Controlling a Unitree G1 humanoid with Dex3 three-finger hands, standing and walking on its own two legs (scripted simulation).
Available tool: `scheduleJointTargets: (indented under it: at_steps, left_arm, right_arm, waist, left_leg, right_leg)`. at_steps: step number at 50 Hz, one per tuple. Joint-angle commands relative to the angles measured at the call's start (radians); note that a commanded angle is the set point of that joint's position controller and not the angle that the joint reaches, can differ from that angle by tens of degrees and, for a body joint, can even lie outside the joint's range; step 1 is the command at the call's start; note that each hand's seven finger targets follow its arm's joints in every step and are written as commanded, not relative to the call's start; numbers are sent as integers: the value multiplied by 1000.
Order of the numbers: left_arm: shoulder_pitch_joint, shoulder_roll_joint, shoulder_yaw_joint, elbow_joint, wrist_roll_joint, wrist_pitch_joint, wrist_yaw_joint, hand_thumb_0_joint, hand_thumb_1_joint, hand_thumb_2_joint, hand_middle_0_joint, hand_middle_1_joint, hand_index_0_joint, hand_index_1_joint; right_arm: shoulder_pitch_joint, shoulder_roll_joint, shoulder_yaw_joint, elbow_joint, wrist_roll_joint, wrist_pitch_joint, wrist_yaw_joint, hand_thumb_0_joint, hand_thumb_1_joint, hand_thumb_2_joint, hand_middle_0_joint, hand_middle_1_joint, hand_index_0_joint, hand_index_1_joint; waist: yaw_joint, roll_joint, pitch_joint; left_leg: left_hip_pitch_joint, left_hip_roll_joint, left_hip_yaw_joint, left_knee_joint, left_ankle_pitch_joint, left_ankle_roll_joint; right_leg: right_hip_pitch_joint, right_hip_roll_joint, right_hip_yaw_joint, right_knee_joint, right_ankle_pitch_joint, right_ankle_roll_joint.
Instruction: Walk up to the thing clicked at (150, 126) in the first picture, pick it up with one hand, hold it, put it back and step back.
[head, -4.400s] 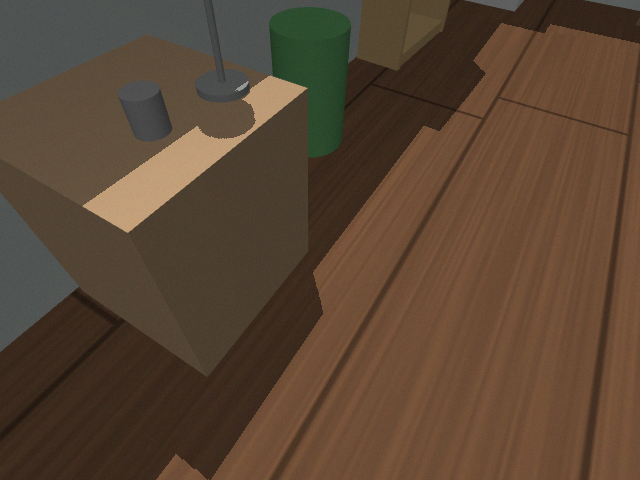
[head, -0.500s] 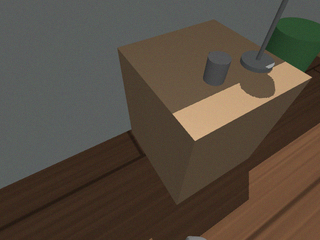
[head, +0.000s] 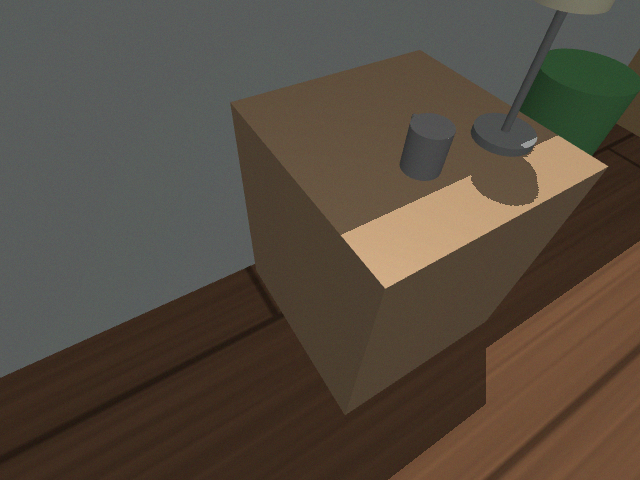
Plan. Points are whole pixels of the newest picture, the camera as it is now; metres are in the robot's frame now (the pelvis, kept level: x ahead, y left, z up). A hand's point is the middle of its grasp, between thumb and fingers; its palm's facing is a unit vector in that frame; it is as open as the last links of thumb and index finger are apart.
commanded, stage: walk up
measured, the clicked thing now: (422, 142) +0.71 -0.20 +0.00
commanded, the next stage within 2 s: stand in 0.20 s
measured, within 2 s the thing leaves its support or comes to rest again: neither
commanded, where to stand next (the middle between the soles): +0.07 +0.01 m, yaw +0 degrees
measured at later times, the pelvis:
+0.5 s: pelvis +0.01 +0.01 +0.01, yaw +1 degrees
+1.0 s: pelvis +0.02 +0.00 +0.02, yaw +1 degrees
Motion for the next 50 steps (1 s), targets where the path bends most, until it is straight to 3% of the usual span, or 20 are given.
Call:
scheduleJointTargets:
  at_steps: [1,9,10,11,13,15,22,25,29,32,35,38,45,50]
  left_arm:
    - [-99,397,52,-77,37,-11,-17,0,900,900,-200,-300,-200,-300]
    - [-97,392,46,-58,32,-12,-15,0,900,900,-200,-300,-200,-300]
    - [-101,341,41,-10,32,-6,-22,0,900,900,-200,-300,-200,-300]
    - [-107,332,37,-10,29,-3,-27,0,900,900,-200,-300,-200,-300]
    - [-83,315,30,3,25,-1,-32,0,900,900,-200,-300,-200,-300]
    - [-89,318,28,19,21,2,-32,0,900,900,-200,-300,-200,-300]
    - [-130,350,41,43,23,15,-36,0,900,900,-200,-300,-200,-300]
    - [-139,342,46,54,24,21,-39,0,900,900,-200,-300,-200,-300]
    - [-163,354,48,65,24,27,-42,0,900,900,-200,-300,-200,-300]
    - [-176,370,49,70,24,27,-45,0,900,900,-200,-300,-200,-300]
    - [-179,369,46,71,24,24,-48,0,900,900,-200,-300,-200,-300]
    - [-176,363,40,72,24,17,-48,0,900,900,-200,-300,-200,-300]
    - [-183,374,28,78,21,20,-47,0,900,900,-200,-300,-200,-300]
    - [-188,380,17,80,18,23,-47,0,900,900,-200,-300,-200,-300]
  right_arm:
    - [-29,-205,-49,-69,-4,-29,-15,0,-900,-900,200,300,200,300]
    - [-42,-206,-51,-69,2,-31,-19,0,-900,-900,200,300,200,300]
    - [-30,-166,-40,-49,11,-46,-22,0,-900,-900,200,300,200,300]
    - [-36,-190,-42,-42,9,-55,-24,0,-900,-900,200,300,200,300]
    - [-64,-214,-44,-30,4,-65,-27,0,-900,-900,200,300,200,300]
    - [-66,-209,-39,-17,7,-67,-32,0,-900,-900,200,300,200,300]
    - [-84,-204,-29,7,8,-74,-37,0,-900,-900,200,300,200,300]
    - [-96,-206,-28,12,3,-74,-39,0,-900,-900,200,300,200,300]
    - [-100,-206,-29,16,-1,-63,-35,0,-900,-900,200,300,200,300]
    - [-85,-201,-32,18,-3,-59,-32,0,-900,-900,200,300,200,300]
    - [-88,-195,-29,11,-1,-63,-30,0,-900,-900,200,300,200,300]
    - [-102,-207,-26,10,2,-68,-32,0,-900,-900,200,300,200,300]
    - [-93,-221,-18,24,5,-67,-33,0,-900,-900,200,300,200,300]
    - [-79,-226,-12,40,7,-63,-33,0,-900,-900,200,300,200,300]
  waist:
    - [-43,-54,-72]
    - [-38,-50,-98]
    - [-64,-82,-110]
    - [-55,-67,-101]
    - [-36,-6,-124]
    - [-36,11,-139]
    - [-35,34,-128]
    - [-33,48,-79]
    - [-35,48,0]
    - [-40,45,-11]
    - [-39,45,-72]
    - [-36,51,-114]
    - [-40,31,-138]
    - [-43,16,-114]
  left_leg:
    - [73,30,-36,-56,-37,64]
    - [93,39,-26,-47,67,60]
    - [117,56,-81,-135,102,51]
    - [119,69,-92,-152,153,52]
    - [137,82,-93,-147,212,48]
    - [130,79,-86,-154,257,42]
    - [130,86,-87,-204,277,32]
    - [121,85,-91,-234,211,29]
    - [91,67,-87,-261,79,28]
    - [86,62,-87,-262,30,31]
    - [112,71,-95,-265,89,31]
    - [144,78,-92,-255,178,28]
    - [154,87,-87,-257,239,25]
    - [147,83,-84,-265,227,20]
  right_leg:
    - [-62,-141,200,-218,-96,-71]
    - [-22,-141,180,-179,114,-69]
    - [-4,-128,126,-211,100,-37]
    - [23,-109,111,-203,130,-23]
    - [63,-102,89,-187,218,-17]
    - [126,-110,78,-184,308,-17]
    - [180,-117,65,-208,326,-21]
    - [147,-115,69,-249,241,-16]
    - [91,-112,89,-312,30,-12]
    - [95,-120,106,-339,-56,-17]
    - [139,-122,97,-323,29,-20]
    - [174,-127,82,-295,212,-17]
    - [212,-129,63,-265,291,-18]
    - [210,-128,59,-269,273,-18]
